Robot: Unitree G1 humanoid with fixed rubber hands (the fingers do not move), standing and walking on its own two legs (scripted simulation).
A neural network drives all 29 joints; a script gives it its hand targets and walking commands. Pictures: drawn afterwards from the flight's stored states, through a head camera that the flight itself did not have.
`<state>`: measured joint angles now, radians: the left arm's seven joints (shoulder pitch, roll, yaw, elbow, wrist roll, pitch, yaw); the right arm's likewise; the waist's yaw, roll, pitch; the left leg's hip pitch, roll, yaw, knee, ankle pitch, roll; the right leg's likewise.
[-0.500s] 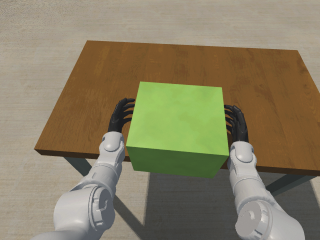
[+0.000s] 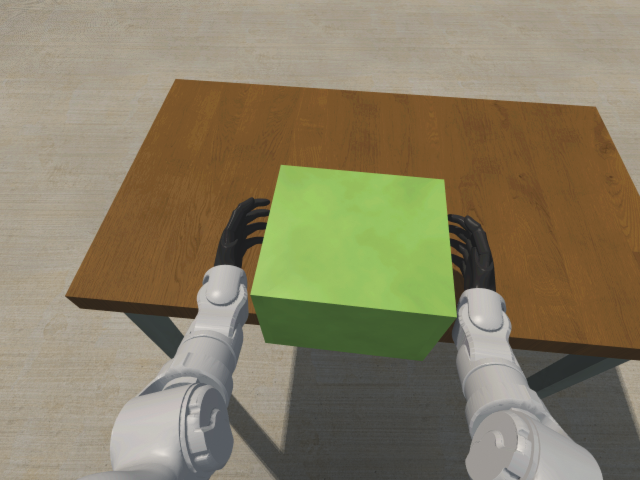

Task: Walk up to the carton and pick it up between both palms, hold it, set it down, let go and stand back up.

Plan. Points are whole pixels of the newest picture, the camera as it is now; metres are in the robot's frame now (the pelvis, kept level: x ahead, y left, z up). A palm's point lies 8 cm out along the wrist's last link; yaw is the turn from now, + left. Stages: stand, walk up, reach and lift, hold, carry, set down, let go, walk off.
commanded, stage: reach and lift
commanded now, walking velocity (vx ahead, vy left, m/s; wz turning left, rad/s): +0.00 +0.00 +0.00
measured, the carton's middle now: (352, 263) +0.42 -0.03 -0.03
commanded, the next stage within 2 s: none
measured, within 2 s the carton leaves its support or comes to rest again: leaves its support in 0.52 s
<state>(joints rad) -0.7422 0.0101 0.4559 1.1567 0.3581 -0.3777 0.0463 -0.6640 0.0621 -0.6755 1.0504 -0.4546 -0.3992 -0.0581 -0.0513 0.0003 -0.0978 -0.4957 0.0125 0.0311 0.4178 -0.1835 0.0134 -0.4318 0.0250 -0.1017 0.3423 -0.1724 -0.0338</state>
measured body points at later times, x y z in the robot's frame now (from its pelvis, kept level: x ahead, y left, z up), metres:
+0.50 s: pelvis +0.00 +0.00 +0.00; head +0.08 +0.02 +0.44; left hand +0.42 +0.13 +0.02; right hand +0.38 -0.19 +0.02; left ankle +0.00 +0.10 -0.74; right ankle -0.02 -0.10 -0.74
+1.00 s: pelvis -0.02 +0.00 +0.01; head +0.04 +0.02 +0.45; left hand +0.40 +0.14 +0.04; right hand +0.37 -0.19 +0.04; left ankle +0.00 +0.10 -0.74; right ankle -0.02 -0.10 -0.74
